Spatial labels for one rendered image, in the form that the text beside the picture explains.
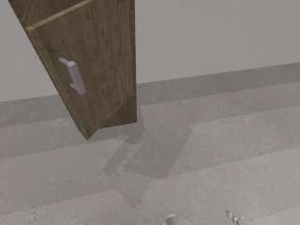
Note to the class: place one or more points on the robot right hand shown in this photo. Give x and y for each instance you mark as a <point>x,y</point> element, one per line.
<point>236,218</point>

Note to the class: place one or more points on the handle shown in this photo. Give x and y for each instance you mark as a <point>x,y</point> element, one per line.
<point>75,75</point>

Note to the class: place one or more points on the cupboard door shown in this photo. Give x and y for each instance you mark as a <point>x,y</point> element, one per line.
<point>96,35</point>

